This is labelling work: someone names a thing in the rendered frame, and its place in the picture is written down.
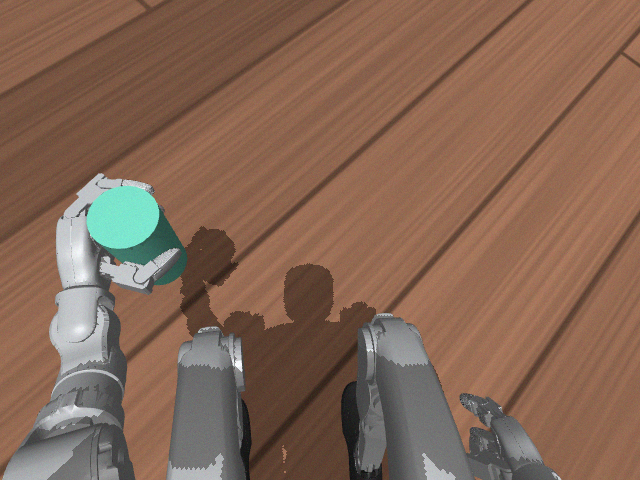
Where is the right robot arm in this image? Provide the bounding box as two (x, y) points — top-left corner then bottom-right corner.
(512, 464), (562, 480)

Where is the right robot foot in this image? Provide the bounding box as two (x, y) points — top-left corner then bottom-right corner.
(341, 381), (382, 480)

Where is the left robot arm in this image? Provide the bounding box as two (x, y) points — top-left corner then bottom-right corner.
(2, 285), (135, 480)

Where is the right robot hand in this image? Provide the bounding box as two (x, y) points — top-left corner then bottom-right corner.
(459, 393), (545, 480)

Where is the can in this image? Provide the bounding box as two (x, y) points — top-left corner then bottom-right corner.
(86, 186), (187, 285)

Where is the left robot hand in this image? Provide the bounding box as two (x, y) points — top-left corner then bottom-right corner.
(56, 173), (182, 295)

